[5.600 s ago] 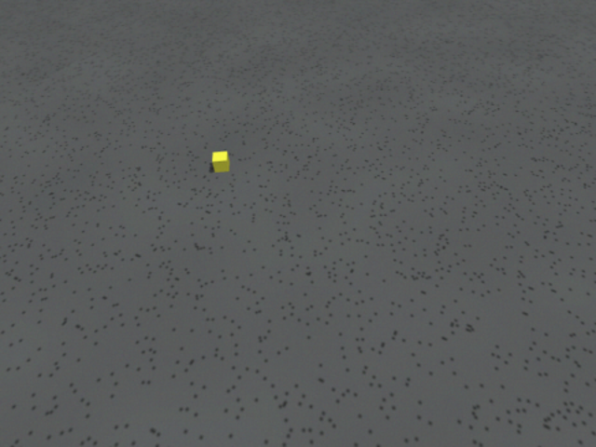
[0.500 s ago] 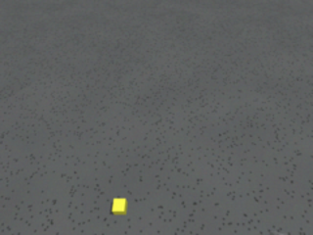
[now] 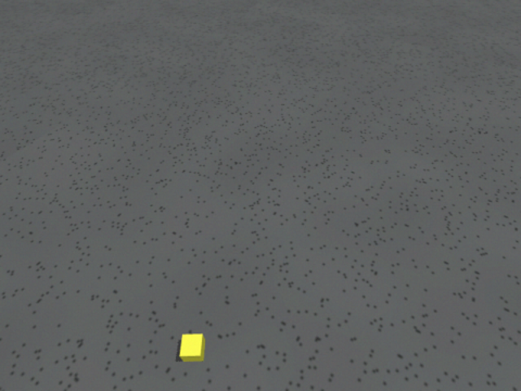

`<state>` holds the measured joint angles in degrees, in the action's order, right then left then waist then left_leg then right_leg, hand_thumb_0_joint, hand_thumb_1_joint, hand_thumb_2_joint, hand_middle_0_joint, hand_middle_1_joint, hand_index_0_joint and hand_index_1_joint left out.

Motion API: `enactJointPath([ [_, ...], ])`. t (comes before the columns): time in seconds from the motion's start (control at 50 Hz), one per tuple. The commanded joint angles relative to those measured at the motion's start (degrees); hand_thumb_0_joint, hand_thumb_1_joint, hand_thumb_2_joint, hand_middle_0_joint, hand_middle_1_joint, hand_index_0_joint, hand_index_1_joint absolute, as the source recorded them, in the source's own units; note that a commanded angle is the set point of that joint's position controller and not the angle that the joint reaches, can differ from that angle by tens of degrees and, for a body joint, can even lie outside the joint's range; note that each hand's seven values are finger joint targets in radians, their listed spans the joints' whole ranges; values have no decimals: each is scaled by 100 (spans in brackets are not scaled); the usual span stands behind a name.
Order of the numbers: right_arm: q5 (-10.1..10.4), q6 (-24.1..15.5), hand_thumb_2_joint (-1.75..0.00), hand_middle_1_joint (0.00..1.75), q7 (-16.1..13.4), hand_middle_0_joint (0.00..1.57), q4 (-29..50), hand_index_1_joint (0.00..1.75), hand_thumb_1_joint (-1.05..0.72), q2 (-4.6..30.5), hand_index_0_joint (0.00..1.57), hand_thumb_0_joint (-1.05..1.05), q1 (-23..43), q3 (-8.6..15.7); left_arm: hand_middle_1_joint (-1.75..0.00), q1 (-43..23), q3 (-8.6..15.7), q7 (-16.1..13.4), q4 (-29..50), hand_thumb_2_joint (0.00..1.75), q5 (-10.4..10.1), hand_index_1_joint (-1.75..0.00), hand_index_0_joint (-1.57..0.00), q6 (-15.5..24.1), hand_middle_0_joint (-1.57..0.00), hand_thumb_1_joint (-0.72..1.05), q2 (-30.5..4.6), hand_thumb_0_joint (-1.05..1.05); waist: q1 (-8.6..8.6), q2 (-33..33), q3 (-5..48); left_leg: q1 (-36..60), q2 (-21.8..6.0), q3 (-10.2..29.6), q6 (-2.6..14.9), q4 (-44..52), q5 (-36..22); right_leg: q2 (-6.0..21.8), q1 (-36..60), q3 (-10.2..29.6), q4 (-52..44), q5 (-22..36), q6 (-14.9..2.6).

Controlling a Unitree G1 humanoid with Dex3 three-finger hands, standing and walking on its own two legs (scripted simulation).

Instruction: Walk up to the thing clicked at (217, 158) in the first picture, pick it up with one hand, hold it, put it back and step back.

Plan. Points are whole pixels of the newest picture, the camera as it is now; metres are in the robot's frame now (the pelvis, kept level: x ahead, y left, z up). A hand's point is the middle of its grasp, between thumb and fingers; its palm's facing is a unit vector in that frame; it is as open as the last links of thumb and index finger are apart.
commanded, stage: walk up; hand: left
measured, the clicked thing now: (193, 347) +0.38 +0.28 -0.74
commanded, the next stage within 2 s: stand in 0.38 s
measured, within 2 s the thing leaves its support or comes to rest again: neither
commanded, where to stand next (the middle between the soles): +0.02 +0.00 m, yaw +2 degrees
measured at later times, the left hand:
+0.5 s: hand out of the picture +0.09 +0.25 -0.15, palm faces -0.02 -0.94 -0.33, open 7.4 cm
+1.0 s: hand out of the picture +0.05 +0.26 -0.15, palm faces -0.02 -0.94 -0.34, open 7.4 cm
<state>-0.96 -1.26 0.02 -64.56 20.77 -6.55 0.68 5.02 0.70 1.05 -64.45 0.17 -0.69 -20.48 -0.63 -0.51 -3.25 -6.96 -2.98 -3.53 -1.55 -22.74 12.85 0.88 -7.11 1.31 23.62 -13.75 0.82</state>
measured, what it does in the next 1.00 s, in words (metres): stands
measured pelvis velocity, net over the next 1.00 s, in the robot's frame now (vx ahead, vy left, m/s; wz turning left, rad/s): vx -0.02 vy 0.00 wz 0.01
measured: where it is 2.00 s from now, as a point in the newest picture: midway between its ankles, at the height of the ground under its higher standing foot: outside the picture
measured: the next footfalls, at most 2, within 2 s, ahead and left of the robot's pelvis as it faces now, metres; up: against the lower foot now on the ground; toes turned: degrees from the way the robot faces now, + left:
none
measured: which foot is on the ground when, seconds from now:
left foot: down 0.00-1.00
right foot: down 0.00-1.00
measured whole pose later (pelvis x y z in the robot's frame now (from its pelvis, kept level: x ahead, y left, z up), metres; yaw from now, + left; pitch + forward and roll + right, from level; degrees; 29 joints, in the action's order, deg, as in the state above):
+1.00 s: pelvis -0.02 +0.00 +0.01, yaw +0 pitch -3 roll +0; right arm -1.0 0.1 0.8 -66.1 20.0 -5.9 0.8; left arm 6.2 0.1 0.6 -65.5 0.4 0.0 -20.3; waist -0.4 0.0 -3.3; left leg -6.4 -2.6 -3.3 -1.4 -17.6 8.1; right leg 1.1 -6.2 1.1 17.9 -8.8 1.2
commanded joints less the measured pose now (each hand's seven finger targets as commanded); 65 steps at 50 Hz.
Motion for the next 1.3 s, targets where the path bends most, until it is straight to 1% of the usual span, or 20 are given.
enactJointPath([
  [0.0, 36, -154, -90, 30, -86, 20, 364, 30, -90, 1310, 20, 0, 305, 242, -30, -326, 240, -73, 373, 90, 7, -30, -20, 147, -20, 90, -1183, 0, 15, 48, 403, 194, -472, 464, 374, 367, -792, 465, -151, 358, -369, 1081, -276],
  [0.06, 33, -142, -90, 30, -79, 20, 369, 30, -90, 1311, 20, 0, 339, 248, -30, -283, 241, -77, 360, 90, 15, -30, -20, 151, -20, 90, -1182, 0, 24, 2, 379, 223, -447, 449, 382, 364, -704, 443, -196, 368, -399, 1004, -273],
  [0.16, 31, -141, -90, 30, -76, 20, 367, 30, -90, 1247, 20, 0, 313, 253, -30, -282, 249, -85, 368, 90, 28, -30, -20, 164, -20, 90, -1187, 0, 6, -116, 494, 387, -454, 394, 354, 355, -932, 498, -168, 422, -446, 1260, -267],
  [0.26, 26, -142, -90, 30, -80, 20, 350, 30, -90, 1243, 20, 0, 310, 262, -30, -238, 257, -100, 383, 90, 18, -30, -20, 164, -20, 90, -1161, 0, 17, 26, 501, 438, -481, 370, 332, 410, -1087, 476, -146, 375, -405, 1335, -265],
  [0.34, 34, -133, -90, 30, -82, 20, 360, 30, -90, 1222, 20, 0, 328, 261, -30, -233, 255, -99, 384, 90, 28, -30, -20, 163, -20, 90, -1161, 0, 14, 25, 453, 379, -483, 368, 332, 446, -999, 485, -97, 410, -450, 1326, -253],
  [0.36, 60, -84, -90, 30, -72, 20, 390, 30, -90, 1171, 20, 0, 602, 223, -30, -302, 203, -124, 393, 90, -1, -30, -20, 212, -20, 90, -1155, 0, 56, 209, 353, 312, -577, 465, 259, 442, -1652, 640, -39, 455, -541, 1959, -204],
  [0.42, 84, -47, -90, 30, -76, 20, 367, 30, -90, 1172, 20, 0, 539, 218, -30, -227, 218, -156, 339, 90, 2, -30, -20, 234, -20, 90, -1199, 0, 34, 88, 548, 505, -582, 450, 220, 463, -1815, 642, 121, 398, -542, 2215, -168],
  [0.52, 81, -16, -90, 30, -56, 20, 308, 30, -90, 1161, 20, 0, 544, 197, -30, -261, 196, -171, 308, 90, 4, -30, -20, 244, -20, 90, -1162, 0, 18, 55, 689, 633, -587, 436, 208, 525, -1621, 651, 204, 392, -690, 2029, -152],
  [0.56, 80, 10, -90, 30, -44, 20, 279, 30, -90, 1141, 20, 0, 565, 181, -30, -295, 184, -169, 292, 90, 5, -30, -20, 240, -20, 90, -1183, 0, 9, -20, 544, 556, -552, 436, 192, 627, -1171, 626, 83, 407, -821, 1595, -133],
  [0.6, 64, 11, -90, 30, -26, 20, 258, 30, -90, 1140, 20, 0, 547, 172, -30, -304, 181, -168, 281, 90, 3, -30, -20, 233, -20, 90, -1193, 0, 7, 37, 477, 462, -548, 464, 182, 712, -947, 623, 61, 409, -873, 1318, -137],
  [0.78, 34, -15, -90, 30, -3, 20, 227, 30, -90, 1122, 20, 0, 539, 190, -30, -311, 177, -147, 281, 90, 13, -30, -20, 232, -20, 90, -1222, 0, 23, 62, 359, 293, -554, 536, 203, 800, -517, 630, -55, 441, -977, 832, -142],
  [0.8, 21, -21, -90, 30, -1, 20, 232, 30, -90, 1106, 20, 0, 501, 195, -30, -308, 181, -147, 293, 90, 27, -30, -20, 232, -20, 90, -1223, 0, 9, 48, 431, 322, -572, 531, 204, 793, -600, 644, -47, 446, -943, 878, -157],
  [0.88, 21, -29, -90, 30, 0, 20, 205, 30, -90, 1166, 20, 0, 457, 210, -30, -211, 169, -122, 278, 90, 26, -30, -20, 217, -20, 90, -1173, 0, 46, 114, 287, 167, -535, 573, 211, 891, -118, 615, -156, 445, -1006, 490, -143],
  [0.9, 16, -27, -90, 30, 2, 20, 195, 30, -90, 1126, 20, 0, 402, 198, -30, -230, 173, -118, 267, 90, 24, -30, -20, 212, -20, 90, -1190, 0, 17, 91, 218, 72, -528, 608, 201, 952, 28, 596, -187, 424, -983, 334, -138],
  [0.96, 19, -29, -90, 30, 8, 20, 220, 30, -90, 1123, 20, 0, 430, 212, -30, -171, 177, -115, 271, 90, 37, -30, -20, 209, -20, 90, -1207, 0, 47, 44, 263, 135, -540, 637, 206, 948, 2, 581, -270, 404, -952, 307, -143],
  [1.0, 19, -23, -90, 30, 7, 20, 201, 30, -90, 1143, 20, 0, 378, 218, -30, -168, 178, -110, 270, 90, 45, -30, -20, 210, -20, 90, -1182, 0, 33, 71, 215, 35, -526, 658, 219, 948, 204, 581, -275, 423, -961, 191, -143],
  [1.06, 19, -35, -90, 30, 14, 20, 215, 30, -90, 1159, 20, 0, 387, 229, -30, -115, 161, -109, 288, 90, 40, -30, -20, 224, -20, 90, -1176, 0, 37, 81, 344, 158, -542, 646, 236, 882, -200, 609, -239, 434, -891, 452, -161],
  [1.2, 26, -49, -90, 30, -3, 20, 194, 30, -90, 1147, 20, 0, 317, 211, -30, -60, 142, -121, 313, 90, 28, -30, -20, 234, -20, 90, -1190, 0, 38, 57, 459, 260, -552, 628, 229, 782, -661, 640, -149, 427, -840, 786, -159],
  [1.24, 23, -39, -90, 30, -10, 20, 184, 30, -90, 1151, 20, 0, 284, 204, -30, -77, 141, -126, 312, 90, 29, -30, -20, 220, -20, 90, -1188, 0, 27, 86, 371, 172, -521, 610, 220, 798, -478, 652, -171, 449, -862, 707, -173],
  [1.28, 25, -33, -90, 30, -6, 20, 197, 30, -90, 1156, 20, 0, 304, 203, -30, -16, 136, -130, 316, 90, 37, -30, -20, 218, -20, 90, -1186, 0, 47, 91, 424, 193, -528, 608, 238, 788, -529, 667, -124, 439, -831, 815, -175],
])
